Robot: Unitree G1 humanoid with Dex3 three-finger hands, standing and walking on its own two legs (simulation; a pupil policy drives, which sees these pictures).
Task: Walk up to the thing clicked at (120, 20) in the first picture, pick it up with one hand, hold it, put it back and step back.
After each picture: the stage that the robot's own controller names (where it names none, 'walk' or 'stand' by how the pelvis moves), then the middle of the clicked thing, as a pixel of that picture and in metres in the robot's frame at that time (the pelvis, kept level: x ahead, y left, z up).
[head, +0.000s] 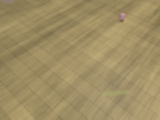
stand; (122, 18) +1.98 -0.56 -0.72
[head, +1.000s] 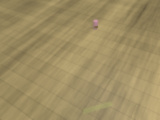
walk; (95, 24) +1.89 -0.04 -0.69
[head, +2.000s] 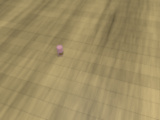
walk; (60, 50) +1.27 +0.34 -0.71
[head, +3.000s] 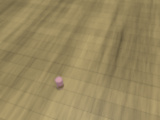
walk; (59, 83) +0.84 +0.29 -0.72
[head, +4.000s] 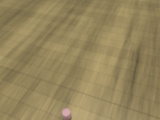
walk; (67, 115) +0.55 +0.20 -0.72
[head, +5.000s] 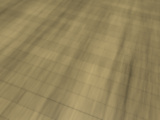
stand; out of the picture +0.40 +0.18 -0.70
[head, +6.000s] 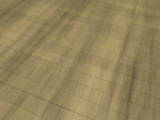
stand; out of the picture +0.36 +0.18 -0.72
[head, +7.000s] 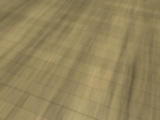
stand; out of the picture +0.38 +0.18 -0.73
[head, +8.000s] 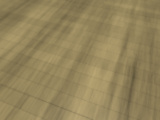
stand; out of the picture +0.36 +0.18 -0.73
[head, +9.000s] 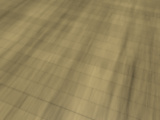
stand; out of the picture +0.36 +0.19 -0.73
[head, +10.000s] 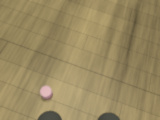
go down; (46, 93) +0.41 +0.18 -0.52
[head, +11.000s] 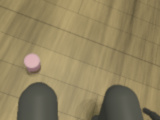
go down; (33, 64) +0.44 +0.22 -0.31
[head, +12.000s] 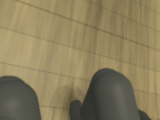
close in; out of the picture +0.43 +0.25 -0.24
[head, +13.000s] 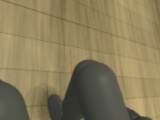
close; out of the picture +0.43 +0.27 -0.22
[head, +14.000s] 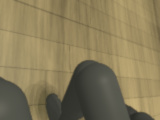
lift; out of the picture +0.41 +0.27 -0.23
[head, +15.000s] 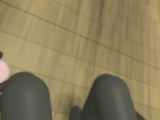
lift; out of the picture +0.33 +0.25 -0.14
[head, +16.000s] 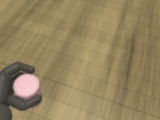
lift; (29, 92) +0.31 +0.17 +0.02
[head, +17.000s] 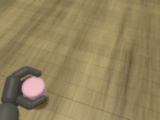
hold; (36, 94) +0.31 +0.16 +0.00
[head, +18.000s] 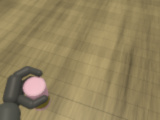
hold; (38, 94) +0.31 +0.16 +0.00
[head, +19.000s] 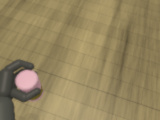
crouch; (30, 86) +0.35 +0.17 -0.05
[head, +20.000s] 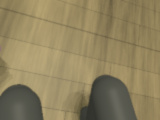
lower; out of the picture +0.46 +0.26 -0.10
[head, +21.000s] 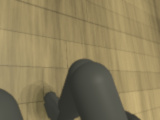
lower; out of the picture +0.43 +0.30 -0.22
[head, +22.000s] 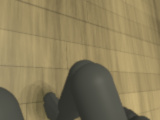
lower; out of the picture +0.43 +0.30 -0.23
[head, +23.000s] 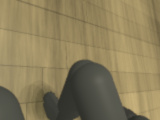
lower; out of the picture +0.43 +0.29 -0.23
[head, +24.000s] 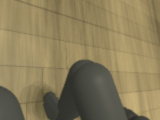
lower; out of the picture +0.43 +0.29 -0.23
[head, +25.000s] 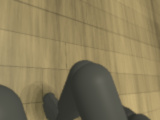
open; out of the picture +0.43 +0.27 -0.23
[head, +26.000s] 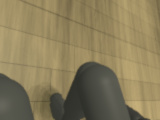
stand; out of the picture +0.42 +0.26 -0.23
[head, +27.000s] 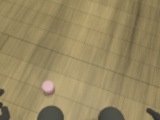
walk; (49, 88) +0.43 +0.18 -0.50
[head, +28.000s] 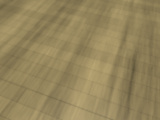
stand; out of the picture +0.38 +0.16 -0.66
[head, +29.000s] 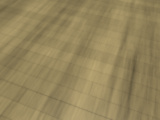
stand; out of the picture +0.38 +0.17 -0.67
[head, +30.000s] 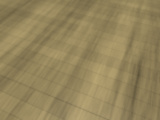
stand; out of the picture +0.39 +0.15 -0.72
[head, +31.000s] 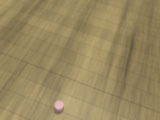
walk; (59, 107) +0.44 +0.11 -0.71
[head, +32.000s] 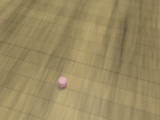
walk; (62, 83) +0.64 +0.15 -0.69
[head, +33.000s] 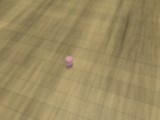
walk; (69, 62) +0.99 +0.19 -0.70
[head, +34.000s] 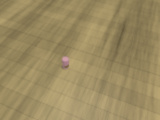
stand; (65, 62) +1.03 +0.17 -0.71
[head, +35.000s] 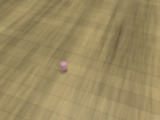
stand; (64, 67) +1.04 +0.19 -0.73
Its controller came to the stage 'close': yes
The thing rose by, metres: 0.72
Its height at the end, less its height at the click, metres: +0.00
